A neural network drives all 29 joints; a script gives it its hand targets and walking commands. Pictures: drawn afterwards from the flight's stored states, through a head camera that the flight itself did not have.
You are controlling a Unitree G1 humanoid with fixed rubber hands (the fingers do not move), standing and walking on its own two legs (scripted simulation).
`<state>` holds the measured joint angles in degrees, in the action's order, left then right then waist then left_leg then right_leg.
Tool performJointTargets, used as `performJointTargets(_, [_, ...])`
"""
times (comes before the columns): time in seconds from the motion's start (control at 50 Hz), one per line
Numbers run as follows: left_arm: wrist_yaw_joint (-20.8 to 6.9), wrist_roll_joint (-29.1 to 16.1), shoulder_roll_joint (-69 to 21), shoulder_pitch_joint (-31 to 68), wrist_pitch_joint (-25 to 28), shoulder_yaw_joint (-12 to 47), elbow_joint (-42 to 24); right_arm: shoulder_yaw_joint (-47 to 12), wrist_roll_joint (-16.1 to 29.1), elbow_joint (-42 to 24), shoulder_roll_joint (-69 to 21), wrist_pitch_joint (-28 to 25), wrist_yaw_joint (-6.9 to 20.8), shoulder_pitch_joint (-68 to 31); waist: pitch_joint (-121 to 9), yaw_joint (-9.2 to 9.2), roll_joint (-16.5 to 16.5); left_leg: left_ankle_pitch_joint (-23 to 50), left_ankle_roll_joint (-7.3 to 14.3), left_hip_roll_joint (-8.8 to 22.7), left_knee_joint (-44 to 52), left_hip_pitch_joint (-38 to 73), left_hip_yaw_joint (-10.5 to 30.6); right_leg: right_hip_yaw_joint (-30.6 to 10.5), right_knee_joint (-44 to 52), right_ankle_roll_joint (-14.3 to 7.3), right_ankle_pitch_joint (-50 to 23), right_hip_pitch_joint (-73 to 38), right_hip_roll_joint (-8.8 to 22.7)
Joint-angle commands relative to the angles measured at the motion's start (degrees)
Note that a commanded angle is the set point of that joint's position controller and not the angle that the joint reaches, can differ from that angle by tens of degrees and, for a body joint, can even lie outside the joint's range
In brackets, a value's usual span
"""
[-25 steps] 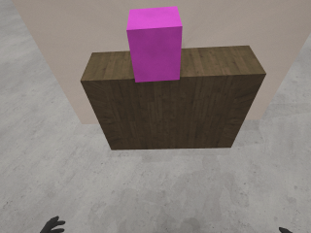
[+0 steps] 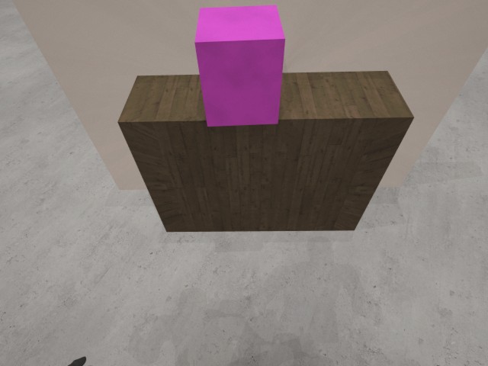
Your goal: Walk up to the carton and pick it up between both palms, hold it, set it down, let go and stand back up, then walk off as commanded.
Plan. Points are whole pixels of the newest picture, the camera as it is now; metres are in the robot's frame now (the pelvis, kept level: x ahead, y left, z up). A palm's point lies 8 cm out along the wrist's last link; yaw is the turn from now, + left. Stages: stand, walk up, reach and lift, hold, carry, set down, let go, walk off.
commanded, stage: walk off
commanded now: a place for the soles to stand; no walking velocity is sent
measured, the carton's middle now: (240, 68) +0.86 +0.02 +0.03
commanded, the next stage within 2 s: stand in 0.44 s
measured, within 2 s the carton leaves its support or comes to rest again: neither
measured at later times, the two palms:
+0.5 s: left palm out of the picture +0.10 +0.32 -0.09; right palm out of the picture +0.07 -0.32 -0.10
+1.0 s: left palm out of the picture +0.09 +0.31 -0.09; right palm out of the picture +0.06 -0.32 -0.09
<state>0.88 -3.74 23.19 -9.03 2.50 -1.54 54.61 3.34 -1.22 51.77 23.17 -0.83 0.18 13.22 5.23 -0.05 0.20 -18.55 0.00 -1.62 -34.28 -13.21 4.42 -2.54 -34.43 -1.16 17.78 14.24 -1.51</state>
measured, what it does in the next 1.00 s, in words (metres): stands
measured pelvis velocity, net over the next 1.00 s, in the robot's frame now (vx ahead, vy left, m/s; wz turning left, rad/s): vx -0.02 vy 0.00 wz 0.00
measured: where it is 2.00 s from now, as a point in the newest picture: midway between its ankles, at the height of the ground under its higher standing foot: outside the picture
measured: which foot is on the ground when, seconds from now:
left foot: down 0.00-1.00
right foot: down 0.00-1.00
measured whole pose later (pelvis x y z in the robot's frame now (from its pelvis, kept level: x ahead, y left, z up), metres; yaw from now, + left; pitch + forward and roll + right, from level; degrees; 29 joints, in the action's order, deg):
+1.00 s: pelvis -0.02 +0.00 +0.01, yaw +0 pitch -2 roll +0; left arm 0.6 -3.7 21.3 -4.6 1.8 -1.5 58.9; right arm 1.6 -1.0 52.9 23.1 -0.8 0.2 12.2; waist 2.2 0.0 0.3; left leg -14.0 -0.1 -1.6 -29.1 -12.8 4.4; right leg -2.7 -29.9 -1.0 13.4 14.1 -1.3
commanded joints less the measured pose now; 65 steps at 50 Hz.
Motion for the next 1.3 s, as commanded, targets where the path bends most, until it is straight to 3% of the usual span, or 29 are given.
performJointTargets(0.0, [0.6, 5.1, 13.8, -0.7, 1.9, -3.5, -3.6, 1.4, 1.0, -3.9, 8.4, -0.5, -0.1, -3.1, -8.0, 0.21, -3.7, 9.6, 2.2, 2.9, -0.1, 0.0, 2.6, -15.4, 10.7, -7.4, -22.2, -8.0, 14.4])
performJointTargets(0.02, [0.7, 5.1, 13.0, 0.6, 1.8, -3.4, -3.3, 1.8, 0.8, -3.5, 8.1, -0.5, -0.1, -4.1, -8.7, 0.70, 0.7, 10.1, 2.1, 2.6, 1.3, 1.5, 2.5, -15.3, 10.5, -8.2, -21.9, -6.9, 14.1])
performJointTargets(0.1, [0.9, 4.6, 11.2, 2.3, 1.5, -3.2, -4.1, 2.0, 0.7, -2.6, 9.3, -0.9, -0.2, -3.4, -9.1, 0.36, -1.8, 26.0, 3.9, 7.2, 5.4, 5.8, 6.3, -8.3, 5.4, -3.9, -25.4, -4.5, 8.5])
performJointTargets(0.18, [0.8, 4.6, 12.0, 1.5, 1.0, -3.5, -4.2, 2.1, 0.9, -3.9, 9.6, -0.8, -0.1, -4.4, -9.4, -0.69, -3.5, 16.2, 3.8, 6.4, 7.1, 3.2, 5.7, -9.4, 8.2, -4.9, -15.4, -6.0, 9.1])
performJointTargets(0.2, [0.6, 4.6, 10.8, 3.1, 0.7, -2.5, -2.9, 1.9, 0.5, -2.4, 9.0, -1.0, -0.2, -5.4, -7.9, -0.29, 1.2, 17.1, 3.5, 6.4, 8.2, 3.8, 5.7, -9.0, 8.1, -3.7, -15.2, -4.0, 8.2])
performJointTargets(0.24, [0.7, 4.8, 11.6, 4.7, 1.3, -3.2, -3.6, 1.9, 0.6, -2.7, 8.9, -0.9, 0.1, -4.9, -9.4, 0.29, -0.6, 17.5, 3.4, 6.9, 6.9, 5.8, 5.0, -9.8, 8.1, -4.2, -14.8, -3.3, 9.1])
performJointTargets(0.3, [0.4, 4.7, 11.2, 4.2, 1.1, -2.8, -3.7, 1.9, 0.1, -2.1, 9.7, -0.8, 0.3, -6.3, -7.8, 0.37, 2.8, 11.2, 3.9, 7.2, 11.5, 3.5, 7.7, -8.2, 9.1, -3.3, -8.9, -3.4, 7.3])
performJointTargets(0.34, [0.3, 4.5, 11.3, 5.9, 0.8, -2.9, -2.9, 1.8, 0.1, -2.3, 9.3, -0.6, 0.3, -5.4, -6.4, 0.56, -0.6, 6.5, 3.7, 7.5, 12.6, 0.4, 8.5, -8.2, 10.2, -3.3, -5.9, -4.7, 7.5])
performJointTargets(0.36, [0.2, 4.7, 11.2, 4.8, 0.8, -2.8, -2.7, 1.0, 0.3, -1.4, 9.0, -1.0, 0.2, -7.8, -4.0, -0.27, 2.6, 8.5, 3.8, 6.6, 12.9, 0.7, 7.6, -8.8, 10.5, -3.6, -7.0, -1.6, 8.5])
performJointTargets(0.38, [0.2, 4.9, 11.4, 4.1, 0.9, -2.2, -2.5, 2.2, 0.3, -2.4, 10.7, -1.0, 0.1, -7.3, -4.1, -0.60, -0.2, 6.3, 4.2, 6.8, 12.0, -0.7, 8.0, -8.6, 10.3, -2.9, -8.0, -4.6, 7.0])
performJointTargets(0.42, [0.4, 4.9, 12.2, 3.6, 1.2, -3.1, -2.5, 1.9, 0.9, -2.5, 9.8, -0.7, -0.1, -5.1, -5.8, -0.21, -2.7, 9.2, 3.0, 4.7, 7.0, -0.2, 6.1, -11.1, 11.6, -4.0, -10.5, -6.4, 9.5])
performJointTargets(0.5, [-0.2, 4.3, 9.4, 6.1, 0.2, -0.7, 0.0, 0.8, 1.6, -1.2, 11.5, -1.3, 0.0, -6.9, -7.9, -0.48, 0.4, 16.8, 3.4, 6.8, 11.3, 4.8, 6.8, -7.6, 11.4, -2.2, -15.1, -5.0, 7.5])
performJointTargets(0.52, [-0.1, 4.9, 10.2, 6.3, -0.2, -1.0, -0.2, 0.6, 1.5, -1.8, 10.9, -1.2, -0.3, -7.7, -8.8, -1.26, -2.3, 12.1, 2.5, 6.2, 11.7, 1.5, 6.8, -7.9, 11.8, -2.1, -11.4, -7.0, 7.8])
performJointTargets(0.58, [-0.4, 4.4, 9.5, 6.9, 0.2, -1.3, -0.6, 0.2, 1.5, -0.8, 8.8, -1.9, -0.8, -5.6, -11.6, -0.52, -2.0, 18.3, 3.0, 7.1, 10.8, 6.3, 5.5, -7.2, 11.5, -2.0, -17.9, -7.4, 7.9])
performJointTargets(0.66, [-0.5, 4.6, 10.4, 6.7, 0.7, -0.7, -0.3, 0.2, 1.7, -0.4, 10.0, -1.6, 0.0, -4.7, -11.5, -0.13, 1.9, 16.3, 2.7, 7.1, 12.5, 6.3, 5.8, -7.3, 11.9, -1.8, -14.7, -6.0, 7.8])
performJointTargets(0.7, [-0.6, 4.7, 8.9, 10.9, -0.3, -0.3, -0.2, -0.3, 1.6, -0.4, 10.2, -1.0, -0.7, -7.0, -9.6, 0.85, -1.4, 12.5, 3.0, 6.8, 13.4, 2.6, 6.1, -7.3, 13.3, -1.5, -14.5, -6.5, 7.4])
performJointTargets(0.8, [-0.7, 4.9, 7.9, 9.3, 0.0, -0.8, 1.4, -0.4, 1.1, 0.5, 10.6, -1.4, -0.3, -6.3, -6.9, -0.17, -2.3, 10.5, 2.8, 6.3, 13.8, 3.3, 5.7, -9.4, 15.1, -1.9, -9.3, -3.9, 8.5])
performJointTargets(0.88, [-0.8, 4.7, 9.4, 9.6, -0.4, -1.2, 1.9, -0.4, 1.4, -0.3, 9.9, -1.6, -0.3, -6.4, -8.6, -0.11, 2.6, 6.7, 2.3, 7.2, 16.0, 2.2, 7.2, -8.9, 14.8, -1.9, -3.8, -5.5, 7.9])
performJointTargets(0.92, [-1.0, 5.0, 8.8, 10.1, 0.0, -0.6, 1.7, -0.6, 1.0, -1.1, 8.5, -2.0, -0.2, -7.6, -6.0, -0.51, 1.1, 3.4, 2.3, 6.7, 15.5, 0.3, 6.6, -9.8, 16.2, -1.7, -2.1, -3.4, 7.7])
performJointTargets(0.94, [-1.0, 5.1, 8.5, 10.2, 0.2, -1.2, 2.6, -1.0, 0.8, -0.2, 8.3, -2.2, -0.3, -5.3, -6.7, 0.82, -4.6, 6.3, 2.6, 6.3, 15.0, 2.5, 6.4, -10.3, 16.8, -1.7, -0.7, -2.6, 8.5])
performJointTargets(0.96, [-1.4, 5.1, 7.4, 7.8, 0.0, -0.5, 2.7, -0.8, 0.6, 0.5, 10.6, -2.0, -0.5, -6.6, -6.8, -0.71, -2.0, 5.4, 2.1, 6.8, 14.6, 2.5, 6.9, -9.9, 17.4, -1.2, -2.2, -3.0, 8.1])
performJointTargets(1.08, [-1.3, 5.2, 10.2, 10.4, -0.2, -1.5, 3.1, -0.7, 1.1, 0.7, 8.6, -1.9, 0.0, -4.2, -10.2, 0.36, -1.0, 6.9, 1.3, 5.9, 14.7, 4.8, 5.1, -9.3, 17.3, -1.5, -1.3, -5.0, 7.9])
performJointTargets(1.12, [-1.2, 4.9, 9.1, 8.4, 0.1, -0.9, 3.0, -0.8, 0.8, 0.8, 8.9, -2.4, -0.3, -6.6, -9.5, -0.73, 3.2, 12.4, 1.7, 6.9, 13.9, 4.9, 6.2, -8.1, 15.0, -1.8, -10.5, -4.9, 7.8])
performJointTargets(1.14, [-1.3, 5.0, 9.9, 6.9, 0.3, -0.5, 4.3, -0.6, 1.4, 2.3, 10.2, -2.0, -0.3, -5.3, -6.4, 0.68, -1.8, 9.8, 1.9, 7.0, 15.3, 4.9, 7.0, -8.5, 16.0, -1.3, -10.9, -3.8, 8.0])
performJointTargets(1.18, [-0.9, 4.7, 9.7, 6.6, 0.7, -1.2, 4.0, -0.9, 1.2, 2.9, 10.5, -1.6, -0.5, -4.3, -6.6, 0.52, -1.1, 11.9, 1.9, 7.5, 15.7, 5.8, 6.0, -7.2, 16.3, -0.9, -10.7, -4.0, 7.1])
performJointTargets(1.2, [-1.2, 4.5, 9.3, 7.0, 0.4, -1.2, 4.0, -0.8, 1.4, 1.8, 9.3, -2.0, -0.8, -5.6, -11.5, -0.43, -3.7, 12.4, 2.3, 7.5, 15.2, 6.6, 6.0, -8.2, 15.2, -1.5, -12.4, -6.6, 7.6])
performJointTargets(1.22, [-0.8, 4.2, 10.3, 9.7, 0.3, -1.3, 3.8, -1.1, 1.1, 2.0, 9.8, -1.8, -0.6, -7.0, -10.1, 0.23, 1.0, 12.5, 2.5, 7.0, 14.1, 4.5, 5.3, -8.6, 15.6, -1.0, -12.6, -6.6, 7.8])
performJointTargets(1.26, [-1.0, 5.1, 9.2, 9.6, 0.0, -1.2, 3.5, -0.8, 1.3, 1.7, 9.2, -2.1, -0.7, -6.2, -12.7, 0.53, -2.0, 11.5, 1.5, 7.1, 14.5, 5.7, 5.2, -8.6, 15.5, -1.8, -11.6, -7.3, 8.1])
performJointTargets(1.28, [-0.9, 4.7, 9.5, 8.6, 0.1, -1.1, 3.4, -0.5, 1.0, 1.6, 10.6, -1.9, -0.6, -5.7, -10.4, 0.18, 1.7, 12.1, 2.1, 7.4, 15.3, 4.7, 5.5, -7.9, 14.7, -1.8, -12.1, -7.2, 7.8])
